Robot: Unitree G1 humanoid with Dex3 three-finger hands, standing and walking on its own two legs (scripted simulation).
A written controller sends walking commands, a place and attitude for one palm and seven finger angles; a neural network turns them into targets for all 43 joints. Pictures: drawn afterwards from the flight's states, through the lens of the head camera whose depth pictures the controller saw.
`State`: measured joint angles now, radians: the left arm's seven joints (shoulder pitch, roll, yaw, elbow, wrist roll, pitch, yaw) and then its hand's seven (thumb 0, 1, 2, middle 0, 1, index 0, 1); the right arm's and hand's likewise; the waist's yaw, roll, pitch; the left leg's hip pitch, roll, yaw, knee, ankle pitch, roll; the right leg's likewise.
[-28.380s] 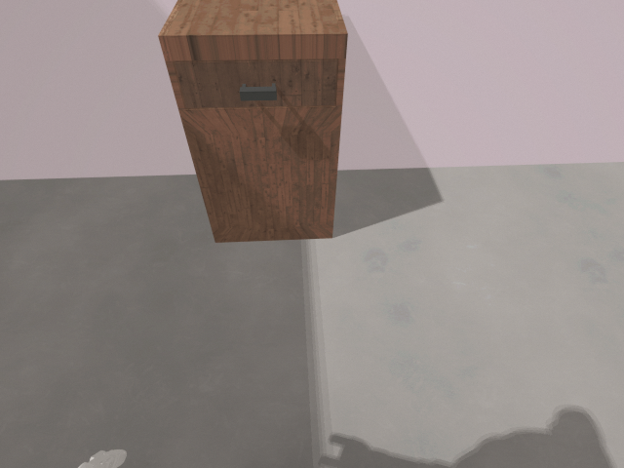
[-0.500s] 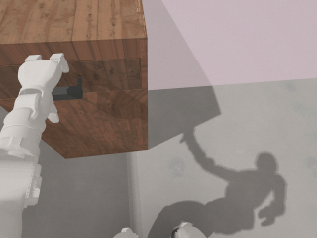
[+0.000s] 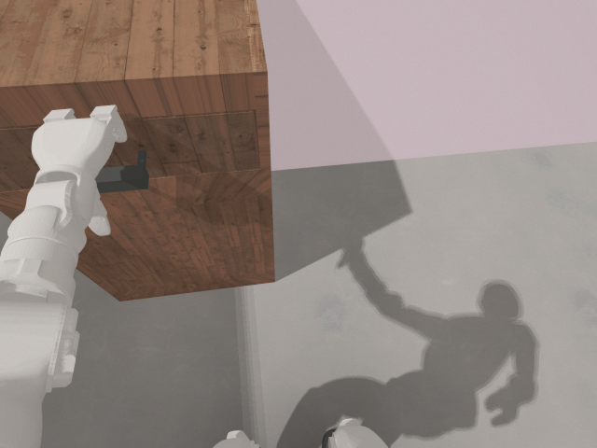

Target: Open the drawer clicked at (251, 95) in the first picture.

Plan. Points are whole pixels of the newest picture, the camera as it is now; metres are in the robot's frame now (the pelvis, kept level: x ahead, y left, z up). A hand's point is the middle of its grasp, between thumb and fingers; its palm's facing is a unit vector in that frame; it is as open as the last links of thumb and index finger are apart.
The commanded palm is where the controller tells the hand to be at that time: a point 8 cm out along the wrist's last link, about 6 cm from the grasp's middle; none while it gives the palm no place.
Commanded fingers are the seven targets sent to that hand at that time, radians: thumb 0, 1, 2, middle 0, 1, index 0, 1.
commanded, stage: re-aim the fingers above the handle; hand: left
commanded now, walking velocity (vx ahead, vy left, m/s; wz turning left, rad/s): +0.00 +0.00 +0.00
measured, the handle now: (113, 168) +0.54 +0.27 -0.03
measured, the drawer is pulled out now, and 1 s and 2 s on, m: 0.00 0.00 0.00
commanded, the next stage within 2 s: lower the fingers behind the handle in 0.40 s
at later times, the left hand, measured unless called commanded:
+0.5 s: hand (97, 169) +0.49 +0.26 +0.03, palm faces -0.08 -0.01 -1.00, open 13.8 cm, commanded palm +0.48 +0.26 +0.09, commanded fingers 0.00 -0.50 0.30 -0.30 -1.20 -0.30 -1.20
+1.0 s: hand (102, 186) +0.49 +0.27 +0.00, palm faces -0.08 -0.01 -1.00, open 13.8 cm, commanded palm +0.48 +0.26 +0.05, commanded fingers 0.00 -0.50 0.30 -0.30 -1.20 -0.30 -1.20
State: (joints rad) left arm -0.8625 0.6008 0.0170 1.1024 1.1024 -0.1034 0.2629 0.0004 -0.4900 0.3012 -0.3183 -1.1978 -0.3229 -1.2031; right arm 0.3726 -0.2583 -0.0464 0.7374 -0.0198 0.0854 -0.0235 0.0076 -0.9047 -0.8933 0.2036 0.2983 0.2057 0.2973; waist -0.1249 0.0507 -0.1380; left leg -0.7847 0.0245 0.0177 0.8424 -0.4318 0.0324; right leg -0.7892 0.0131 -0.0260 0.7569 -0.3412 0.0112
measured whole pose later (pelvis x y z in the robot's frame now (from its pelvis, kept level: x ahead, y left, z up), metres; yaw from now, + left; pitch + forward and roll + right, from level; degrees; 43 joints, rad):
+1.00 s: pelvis +0.00 +0.00 -0.01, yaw +0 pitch +24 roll -3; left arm -0.85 0.60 0.04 1.11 1.12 -0.11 0.32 0.00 -0.49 0.30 -0.32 -1.20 -0.32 -1.20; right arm 0.36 -0.26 -0.05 0.74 -0.04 0.08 -0.02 0.01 -0.90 -0.89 0.20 0.30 0.21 0.30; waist -0.13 0.05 -0.15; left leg -0.88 0.03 0.01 0.92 -0.46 0.03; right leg -0.88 0.02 -0.03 0.83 -0.37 0.01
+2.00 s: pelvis -0.05 +0.00 -0.05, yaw +0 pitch +28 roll -3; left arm -1.04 0.70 0.01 1.18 1.12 -0.08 0.28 0.00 -0.49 0.30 -0.31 -1.26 -0.31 -1.26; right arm 0.36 -0.26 0.00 0.70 -0.02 0.04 -0.03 0.01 -0.90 -0.89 0.20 0.30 0.21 0.30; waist -0.18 0.05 -0.14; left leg -1.15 0.03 0.00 1.14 -0.48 0.04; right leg -1.15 0.01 -0.04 1.04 -0.39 0.01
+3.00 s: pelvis -0.03 +0.00 -0.02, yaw +0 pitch +26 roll -4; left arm -0.95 0.69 0.03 1.14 1.11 -0.12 0.21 0.00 -0.49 0.30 -0.33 -1.20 -0.37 -1.11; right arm 0.41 -0.26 0.00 0.73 -0.03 0.02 -0.06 0.01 -0.90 -0.89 0.20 0.30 0.21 0.30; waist -0.20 0.05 -0.12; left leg -0.99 0.03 -0.01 0.98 -0.44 0.03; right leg -0.97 0.02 -0.05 0.86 -0.34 0.01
